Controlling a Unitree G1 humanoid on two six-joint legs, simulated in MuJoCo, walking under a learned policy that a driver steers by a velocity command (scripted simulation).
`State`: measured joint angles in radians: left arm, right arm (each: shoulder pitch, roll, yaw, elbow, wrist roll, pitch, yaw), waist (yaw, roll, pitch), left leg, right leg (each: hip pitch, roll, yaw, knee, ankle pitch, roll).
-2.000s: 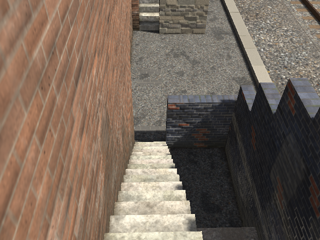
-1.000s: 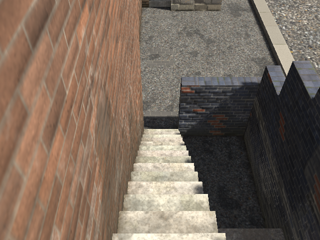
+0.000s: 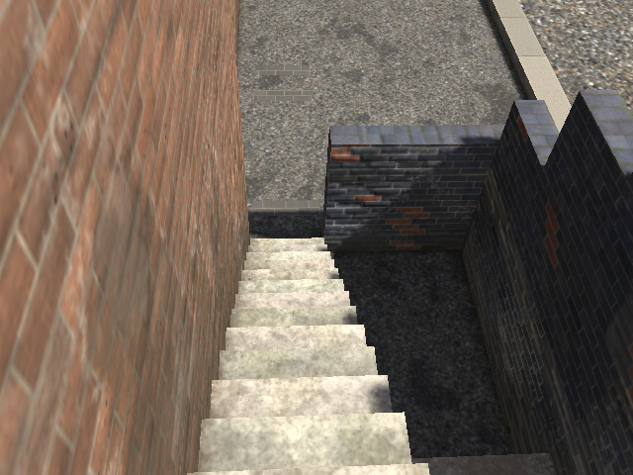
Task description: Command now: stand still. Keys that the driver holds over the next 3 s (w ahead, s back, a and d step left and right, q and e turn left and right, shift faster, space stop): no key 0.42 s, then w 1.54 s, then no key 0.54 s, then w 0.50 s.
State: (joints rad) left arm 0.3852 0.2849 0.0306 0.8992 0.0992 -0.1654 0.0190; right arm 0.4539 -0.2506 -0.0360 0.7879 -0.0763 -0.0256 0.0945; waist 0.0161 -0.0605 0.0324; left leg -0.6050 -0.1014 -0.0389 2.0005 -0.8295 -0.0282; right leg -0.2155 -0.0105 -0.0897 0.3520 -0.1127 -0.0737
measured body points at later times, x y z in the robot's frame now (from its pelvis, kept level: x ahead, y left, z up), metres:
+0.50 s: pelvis +0.04 +0.03 -0.03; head +0.05 +0.05 +0.42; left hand +0.19 +0.24 -0.15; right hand +0.13 -0.19 -0.15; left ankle +0.09 +0.18 -0.75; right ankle +0.02 -0.08 -0.75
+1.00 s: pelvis +0.20 +0.02 -0.20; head +0.18 +0.02 +0.25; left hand +0.11 +0.25 -0.34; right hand +0.32 -0.17 -0.31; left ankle +0.25 +0.10 -0.95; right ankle +0.04 -0.08 -0.70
